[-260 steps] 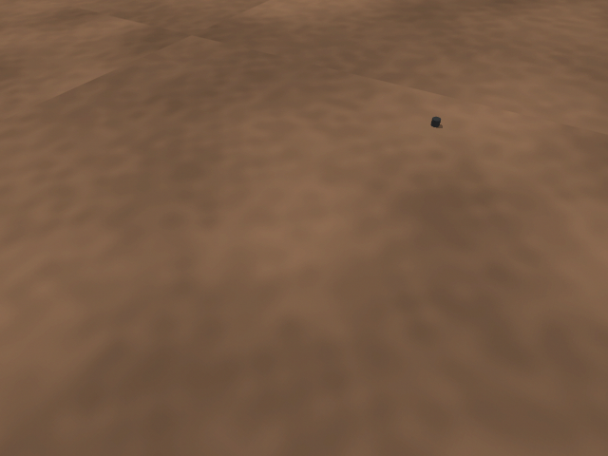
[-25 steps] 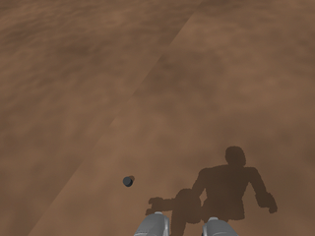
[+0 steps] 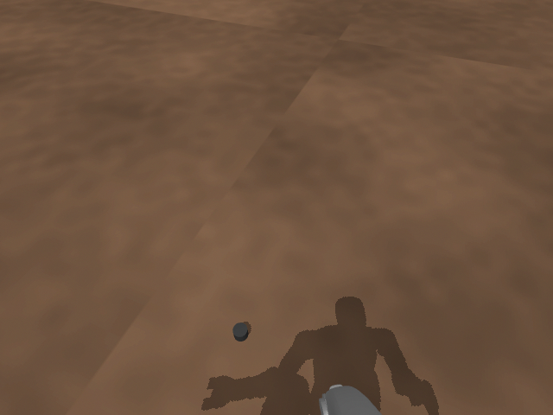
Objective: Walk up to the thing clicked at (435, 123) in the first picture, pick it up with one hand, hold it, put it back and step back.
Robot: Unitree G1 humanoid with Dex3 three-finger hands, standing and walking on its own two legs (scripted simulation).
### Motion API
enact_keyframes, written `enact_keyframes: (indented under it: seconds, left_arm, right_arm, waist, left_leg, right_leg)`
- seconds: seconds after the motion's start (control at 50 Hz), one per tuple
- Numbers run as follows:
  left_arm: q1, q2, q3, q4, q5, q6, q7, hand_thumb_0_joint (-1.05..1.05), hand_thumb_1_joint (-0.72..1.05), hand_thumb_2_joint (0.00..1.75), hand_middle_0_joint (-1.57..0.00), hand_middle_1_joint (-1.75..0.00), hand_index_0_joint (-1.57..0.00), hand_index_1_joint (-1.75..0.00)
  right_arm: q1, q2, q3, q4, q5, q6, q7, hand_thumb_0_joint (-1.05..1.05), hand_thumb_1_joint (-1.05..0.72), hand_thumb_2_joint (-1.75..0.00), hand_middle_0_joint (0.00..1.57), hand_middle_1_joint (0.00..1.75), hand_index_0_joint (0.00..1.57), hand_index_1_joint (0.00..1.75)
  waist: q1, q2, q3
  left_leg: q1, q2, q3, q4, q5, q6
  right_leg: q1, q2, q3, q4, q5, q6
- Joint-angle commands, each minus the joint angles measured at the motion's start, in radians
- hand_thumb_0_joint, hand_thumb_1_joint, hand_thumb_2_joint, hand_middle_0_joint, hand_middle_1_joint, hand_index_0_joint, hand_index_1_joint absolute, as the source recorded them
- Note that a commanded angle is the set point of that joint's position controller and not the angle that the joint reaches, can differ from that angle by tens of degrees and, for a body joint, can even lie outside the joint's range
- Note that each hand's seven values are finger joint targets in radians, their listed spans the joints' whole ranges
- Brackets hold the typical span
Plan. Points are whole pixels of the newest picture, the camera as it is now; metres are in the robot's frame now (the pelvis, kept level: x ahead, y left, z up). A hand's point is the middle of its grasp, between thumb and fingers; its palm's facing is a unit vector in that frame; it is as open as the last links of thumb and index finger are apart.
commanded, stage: walk up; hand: left
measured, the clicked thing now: (240, 332) +0.55 +0.15 -0.72
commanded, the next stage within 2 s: none
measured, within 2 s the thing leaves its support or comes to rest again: neither
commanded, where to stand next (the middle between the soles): +0.14 -0.07 m, yaw -4 degrees
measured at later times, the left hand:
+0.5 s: hand (163, 404) +0.20 +0.21 -0.13, palm faces -0.21 -0.91 -0.36, open 7.4 cm
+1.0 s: hand (178, 409) +0.20 +0.19 -0.14, palm faces -0.06 -0.94 -0.32, open 7.4 cm
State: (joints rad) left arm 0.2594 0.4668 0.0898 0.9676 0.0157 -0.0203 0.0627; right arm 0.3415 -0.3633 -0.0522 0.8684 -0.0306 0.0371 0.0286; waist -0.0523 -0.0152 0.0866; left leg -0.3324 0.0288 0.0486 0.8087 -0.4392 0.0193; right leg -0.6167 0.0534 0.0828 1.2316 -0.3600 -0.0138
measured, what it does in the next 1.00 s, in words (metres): steps on the spot: right foot, then left foot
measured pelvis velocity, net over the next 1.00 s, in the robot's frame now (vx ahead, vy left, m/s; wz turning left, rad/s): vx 0.07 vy -0.06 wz -0.08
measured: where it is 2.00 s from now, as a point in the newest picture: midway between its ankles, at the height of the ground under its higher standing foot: outside the picture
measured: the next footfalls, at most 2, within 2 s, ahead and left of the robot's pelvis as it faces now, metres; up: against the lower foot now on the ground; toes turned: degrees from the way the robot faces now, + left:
right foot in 0.50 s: +0.11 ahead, -0.15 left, +0.00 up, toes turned -5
left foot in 0.92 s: +0.15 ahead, +0.06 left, +0.00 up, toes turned -5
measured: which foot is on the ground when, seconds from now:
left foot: down 0.00-0.52, up 0.54-0.90, down 0.92-1.00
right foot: up 0.00-0.48, down 0.50-1.00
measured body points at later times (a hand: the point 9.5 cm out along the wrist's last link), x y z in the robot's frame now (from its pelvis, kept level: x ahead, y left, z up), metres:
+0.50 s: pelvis +0.04 -0.02 +0.02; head +0.08 -0.03 +0.46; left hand +0.21 +0.26 -0.11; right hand +0.01 -0.34 -0.10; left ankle +0.00 +0.10 -0.71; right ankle +0.08 -0.14 -0.71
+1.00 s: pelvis +0.07 -0.06 +0.02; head +0.12 -0.04 +0.47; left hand +0.20 +0.24 -0.12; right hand +0.09 -0.38 -0.10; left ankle +0.11 +0.07 -0.71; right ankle +0.08 -0.14 -0.71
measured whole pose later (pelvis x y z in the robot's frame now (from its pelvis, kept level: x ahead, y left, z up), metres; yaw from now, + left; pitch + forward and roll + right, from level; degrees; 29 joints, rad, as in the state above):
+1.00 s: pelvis +0.07 -0.06 +0.02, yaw -4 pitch -2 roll +1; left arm 0.10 0.37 0.05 0.98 0.00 0.03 0.00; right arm 0.22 -0.37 -0.03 1.01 -0.02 -0.02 -0.02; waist 0.00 -0.06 0.13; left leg -0.28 -0.01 0.01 0.58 -0.27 0.00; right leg -0.27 0.00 -0.07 0.64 -0.33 -0.04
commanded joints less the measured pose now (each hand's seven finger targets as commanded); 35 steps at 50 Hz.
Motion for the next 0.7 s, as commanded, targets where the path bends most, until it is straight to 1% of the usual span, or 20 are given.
enact_keyframes:
  seconds: [0.0, 0.06, 0.08, 0.1, 0.18, 0.3, 0.36, 0.4, 0.42, 0.44, 0.46, 0.48, 0.5, 0.52, 0.54, 0.56, 0.58, 0.6, 0.62, 0.68]
  left_arm:
    - [0.007, 0.179, 0.046, -0.068, 0.002, -0.001, -0.034, 0.00, 0.90, 0.90, -0.20, -0.30, -0.20, -0.30]
    - [-0.040, 0.163, 0.039, -0.098, 0.008, 0.010, -0.048, 0.00, 0.90, 0.90, -0.20, -0.30, -0.20, -0.30]
    - [-0.045, 0.153, 0.033, -0.104, 0.006, 0.013, -0.050, 0.00, 0.90, 0.90, -0.20, -0.30, -0.20, -0.30]
    - [-0.056, 0.140, 0.027, -0.109, 0.003, 0.016, -0.053, 0.00, 0.90, 0.90, -0.20, -0.30, -0.20, -0.30]
    - [-0.060, 0.111, 0.008, -0.100, -0.007, 0.030, -0.058, 0.00, 0.90, 0.90, -0.20, -0.30, -0.20, -0.30]
    - [-0.092, 0.082, -0.008, -0.087, -0.017, 0.032, -0.065, 0.00, 0.90, 0.90, -0.20, -0.30, -0.20, -0.30]
    - [-0.144, 0.067, -0.016, -0.090, -0.012, 0.025, -0.072, 0.00, 0.90, 0.90, -0.20, -0.30, -0.20, -0.30]
    - [-0.172, 0.058, -0.015, -0.088, -0.008, 0.018, -0.075, 0.00, 0.90, 0.90, -0.20, -0.30, -0.20, -0.30]
    - [-0.171, 0.054, -0.013, -0.079, -0.005, 0.014, -0.073, 0.00, 0.90, 0.90, -0.20, -0.30, -0.20, -0.30]
    - [-0.136, 0.050, -0.010, -0.056, -0.003, 0.009, -0.072, 0.00, 0.90, 0.90, -0.20, -0.30, -0.20, -0.30]
    - [-0.080, 0.078, 0.002, -0.028, 0.003, 0.001, -0.065, 0.00, 0.90, 0.90, -0.20, -0.30, -0.20, -0.30]
    - [-0.026, 0.151, 0.028, -0.037, 0.011, -0.015, -0.065, 0.00, 0.90, 0.90, -0.20, -0.30, -0.20, -0.30]
    - [-0.013, 0.195, 0.039, -0.048, 0.013, -0.022, -0.059, 0.00, 0.90, 0.90, -0.20, -0.30, -0.20, -0.30]
    - [-0.046, 0.217, 0.040, -0.061, 0.006, -0.017, -0.055, 0.00, 0.90, 0.90, -0.20, -0.30, -0.20, -0.30]
    - [-0.073, 0.206, 0.042, -0.065, 0.000, -0.009, -0.054, 0.00, 0.90, 0.90, -0.20, -0.30, -0.20, -0.30]
    - [-0.100, 0.174, 0.033, -0.077, 0.000, -0.005, -0.056, 0.00, 0.90, 0.90, -0.20, -0.30, -0.20, -0.30]
    - [-0.144, 0.150, 0.024, -0.090, -0.003, -0.006, -0.053, 0.00, 0.90, 0.90, -0.20, -0.30, -0.20, -0.30]
    - [-0.177, 0.128, 0.018, -0.097, -0.005, -0.007, -0.050, 0.00, 0.90, 0.90, -0.20, -0.30, -0.20, -0.30]
    - [-0.172, 0.114, 0.017, -0.094, -0.005, -0.009, -0.051, 0.00, 0.90, 0.90, -0.20, -0.30, -0.20, -0.30]
    - [-0.197, 0.102, 0.020, -0.106, 0.004, -0.010, -0.056, 0.00, 0.90, 0.90, -0.20, -0.30, -0.20, -0.30]
  right_arm:
    - [-0.007, -0.327, -0.095, -0.048, 0.005, -0.100, -0.056, 0.00, -0.90, -0.90, 0.20, 0.30, 0.20, 0.30]
    - [0.080, -0.296, -0.088, -0.013, 0.013, -0.122, -0.073, 0.00, -0.90, -0.90, 0.20, 0.30, 0.20, 0.30]
    - [0.105, -0.287, -0.087, -0.003, 0.016, -0.125, -0.077, 0.00, -0.90, -0.90, 0.20, 0.30, 0.20, 0.30]
    - [0.118, -0.275, -0.085, 0.001, 0.016, -0.126, -0.081, 0.00, -0.90, -0.90, 0.20, 0.30, 0.20, 0.30]
    - [0.087, -0.264, -0.085, -0.011, 0.010, -0.125, -0.087, 0.00, -0.90, -0.90, 0.20, 0.30, 0.20, 0.30]
    - [0.036, -0.250, -0.075, -0.013, 0.010, -0.116, -0.081, 0.00, -0.90, -0.90, 0.20, 0.30, 0.20, 0.30]
    - [-0.001, -0.258, -0.069, -0.013, 0.012, -0.108, -0.072, 0.00, -0.90, -0.90, 0.20, 0.30, 0.20, 0.30]
    - [-0.022, -0.270, -0.068, -0.012, 0.012, -0.097, -0.065, 0.00, -0.90, -0.90, 0.20, 0.30, 0.20, 0.30]
    - [-0.032, -0.272, -0.067, -0.012, 0.016, -0.091, -0.063, 0.00, -0.90, -0.90, 0.20, 0.30, 0.20, 0.30]
    - [-0.045, -0.267, -0.060, -0.013, 0.021, -0.087, -0.060, 0.00, -0.90, -0.90, 0.20, 0.30, 0.20, 0.30]
    - [-0.045, -0.226, -0.042, -0.013, 0.029, -0.086, -0.058, 0.00, -0.90, -0.90, 0.20, 0.30, 0.20, 0.30]
    - [-0.007, -0.190, -0.029, -0.027, 0.034, -0.092, -0.052, 0.00, -0.90, -0.90, 0.20, 0.30, 0.20, 0.30]
    - [0.023, -0.131, -0.003, -0.036, 0.039, -0.093, -0.048, 0.00, -0.90, -0.90, 0.20, 0.30, 0.20, 0.30]
    - [-0.035, -0.202, -0.026, -0.028, 0.035, -0.077, -0.059, 0.00, -0.90, -0.90, 0.20, 0.30, 0.20, 0.30]
    - [-0.041, -0.231, -0.034, -0.010, 0.030, -0.072, -0.063, 0.00, -0.90, -0.90, 0.20, 0.30, 0.20, 0.30]
    - [-0.050, -0.237, -0.033, 0.005, 0.035, -0.074, -0.058, 0.00, -0.90, -0.90, 0.20, 0.30, 0.20, 0.30]
    - [-0.033, -0.237, -0.031, 0.019, 0.041, -0.073, -0.054, 0.00, -0.90, -0.90, 0.20, 0.30, 0.20, 0.30]
    - [-0.020, -0.231, -0.028, 0.038, 0.039, -0.073, -0.051, 0.00, -0.90, -0.90, 0.20, 0.30, 0.20, 0.30]
    - [-0.010, -0.222, -0.023, 0.048, 0.035, -0.072, -0.049, 0.00, -0.90, -0.90, 0.20, 0.30, 0.20, 0.30]
    - [0.014, -0.208, -0.017, 0.080, 0.019, -0.070, -0.051, 0.00, -0.90, -0.90, 0.20, 0.30, 0.20, 0.30]
  waist:
    - [0.025, 0.094, 0.010]
    - [-0.003, 0.110, -0.045]
    - [-0.008, 0.125, -0.056]
    - [-0.015, 0.157, -0.066]
    - [-0.004, 0.186, -0.035]
    - [0.007, 0.193, 0.002]
    - [0.004, 0.195, -0.008]
    - [0.002, 0.207, -0.031]
    - [0.009, 0.190, -0.043]
    - [0.037, 0.153, -0.061]
    - [0.071, 0.067, -0.103]
    - [0.083, -0.074, -0.186]
    - [0.091, -0.251, -0.221]
    - [0.120, -0.206, -0.185]
    - [0.107, -0.168, -0.121]
    - [0.095, -0.156, -0.090]
    - [0.074, -0.139, -0.062]
    - [0.059, -0.145, -0.050]
    - [0.063, -0.144, -0.037]
    - [0.064, -0.149, -0.042]
  left_leg:
    - [0.236, 0.266, -0.450, -0.453, -0.090, 0.040]
    - [0.405, 0.272, -0.369, -0.409, 0.363, 0.002]
    - [0.445, 0.258, -0.325, -0.400, 0.510, -0.034]
    - [0.463, 0.249, -0.296, -0.399, 0.615, -0.053]
    - [0.411, 0.233, -0.198, -0.427, 0.748, -0.047]
    - [0.328, 0.222, -0.072, -0.449, 0.745, 0.010]
    - [0.274, 0.207, -0.009, -0.413, 0.692, 0.036]
    - [0.253, 0.218, 0.001, -0.369, 0.663, 0.073]
    - [0.240, 0.222, -0.003, -0.333, 0.652, 0.094]
    - [0.196, 0.212, 0.005, -0.279, 0.622, 0.093]
    - [0.149, 0.181, 0.010, -0.174, 0.590, 0.066]
    - [0.024, 0.124, 0.032, -0.019, 0.407, 0.042]
    - [-0.144, 0.000, 0.041, 0.136, -0.057, -0.001]
    - [-0.157, -0.026, -0.054, 0.210, -0.232, -0.002]
    - [-0.157, -0.006, -0.104, 0.235, -0.229, -0.006]
    - [-0.154, -0.004, -0.129, 0.242, -0.203, -0.001]
    - [-0.155, -0.007, -0.149, 0.234, -0.149, -0.004]
    - [-0.162, -0.009, -0.137, 0.202, -0.095, -0.006]
    - [-0.132, -0.022, -0.135, 0.169, -0.033, -0.009]
    - [-0.074, -0.019, -0.112, 0.123, 0.036, -0.029]
  right_leg:
    - [-0.172, -0.048, 0.150, -0.107, 0.046, 0.008]
    - [-0.184, -0.034, 0.150, -0.154, 0.046, 0.014]
    - [-0.179, -0.026, 0.139, -0.159, 0.054, 0.012]
    - [-0.162, -0.025, 0.123, -0.159, 0.053, 0.012]
    - [-0.095, -0.022, 0.082, -0.167, 0.071, 0.004]
    - [0.040, -0.044, 0.016, -0.324, 0.104, 0.003]
    - [0.167, -0.065, -0.050, -0.487, 0.100, -0.011]
    - [0.244, -0.072, -0.111, -0.588, 0.081, -0.021]
    - [0.291, -0.067, -0.121, -0.642, 0.091, -0.028]
    - [0.389, -0.063, -0.122, -0.724, 0.166, -0.039]
    - [0.510, -0.064, -0.072, -0.791, 0.222, -0.054]
    - [0.680, -0.140, 0.081, -0.772, 0.260, -0.097]
    - [0.772, -0.329, 0.366, -0.841, 0.267, -0.190]
    - [0.650, -0.420, 0.505, -0.891, 0.168, -0.298]
    - [0.563, -0.403, 0.469, -0.910, 0.065, -0.289]
    - [0.517, -0.369, 0.379, -0.921, 0.075, -0.275]
    - [0.491, -0.320, 0.285, -0.917, 0.070, -0.238]
    - [0.479, -0.286, 0.217, -0.924, 0.051, -0.213]
    - [0.442, -0.249, 0.174, -0.939, 0.057, -0.185]
    - [0.380, -0.228, 0.096, -0.948, 0.083, -0.177]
